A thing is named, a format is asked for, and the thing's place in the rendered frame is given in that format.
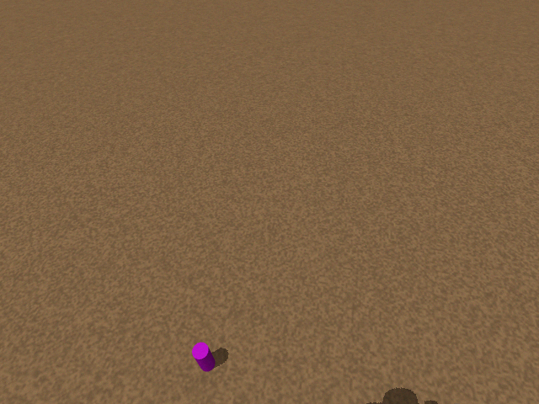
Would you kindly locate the can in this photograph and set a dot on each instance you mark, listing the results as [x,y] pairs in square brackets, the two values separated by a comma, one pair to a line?
[203,356]

